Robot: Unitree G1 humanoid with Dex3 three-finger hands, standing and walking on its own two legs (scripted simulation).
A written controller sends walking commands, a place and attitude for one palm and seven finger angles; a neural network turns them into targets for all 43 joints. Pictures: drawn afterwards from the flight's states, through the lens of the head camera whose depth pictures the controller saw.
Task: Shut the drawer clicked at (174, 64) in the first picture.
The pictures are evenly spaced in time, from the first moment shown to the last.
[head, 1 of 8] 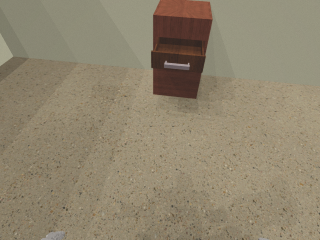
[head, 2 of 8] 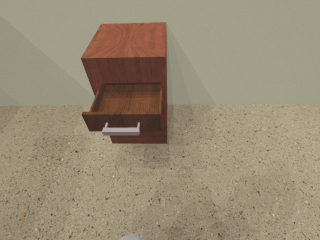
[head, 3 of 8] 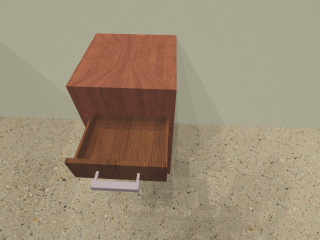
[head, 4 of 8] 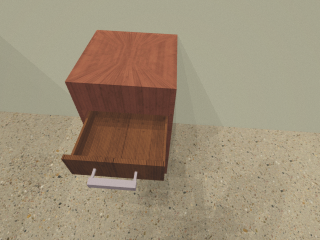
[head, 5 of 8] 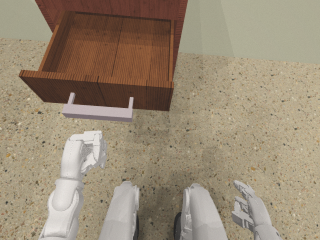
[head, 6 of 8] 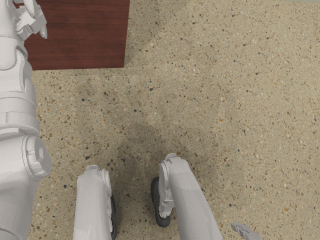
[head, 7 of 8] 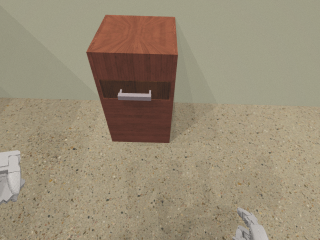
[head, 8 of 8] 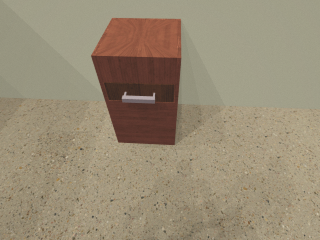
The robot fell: no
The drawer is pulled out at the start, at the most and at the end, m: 0.25 0.25 0.00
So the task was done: yes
